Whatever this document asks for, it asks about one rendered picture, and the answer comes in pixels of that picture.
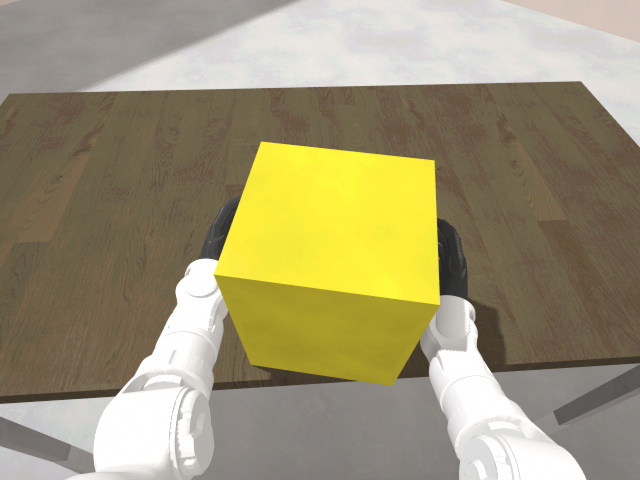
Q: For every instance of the right robot upper arm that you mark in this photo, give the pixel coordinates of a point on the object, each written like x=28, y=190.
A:
x=497, y=456

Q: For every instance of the left robot upper arm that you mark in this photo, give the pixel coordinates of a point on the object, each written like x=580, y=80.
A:
x=162, y=434

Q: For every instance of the right robot hand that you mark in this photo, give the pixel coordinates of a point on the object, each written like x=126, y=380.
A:
x=453, y=277

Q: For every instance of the left robot hand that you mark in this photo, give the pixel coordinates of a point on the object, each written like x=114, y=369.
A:
x=219, y=230

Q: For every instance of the right robot forearm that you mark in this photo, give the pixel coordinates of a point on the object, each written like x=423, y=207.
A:
x=468, y=393

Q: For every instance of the carton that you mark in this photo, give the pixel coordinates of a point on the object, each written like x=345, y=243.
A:
x=330, y=266

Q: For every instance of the left robot forearm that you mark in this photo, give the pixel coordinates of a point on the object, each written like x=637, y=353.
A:
x=188, y=346

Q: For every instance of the table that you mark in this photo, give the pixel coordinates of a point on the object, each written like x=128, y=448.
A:
x=106, y=198

